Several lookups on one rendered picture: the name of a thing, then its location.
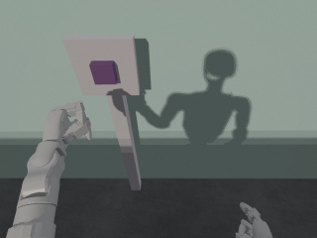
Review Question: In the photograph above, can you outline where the button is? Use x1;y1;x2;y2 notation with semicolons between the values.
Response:
89;60;118;85

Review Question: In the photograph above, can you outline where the right robot hand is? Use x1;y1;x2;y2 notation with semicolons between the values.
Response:
236;202;273;238

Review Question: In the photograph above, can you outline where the panel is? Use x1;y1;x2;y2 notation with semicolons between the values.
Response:
62;35;142;190

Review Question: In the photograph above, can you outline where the left robot hand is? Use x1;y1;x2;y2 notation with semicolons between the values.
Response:
43;100;92;150

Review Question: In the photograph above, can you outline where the robot left forearm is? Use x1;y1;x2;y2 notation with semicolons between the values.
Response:
6;141;66;238

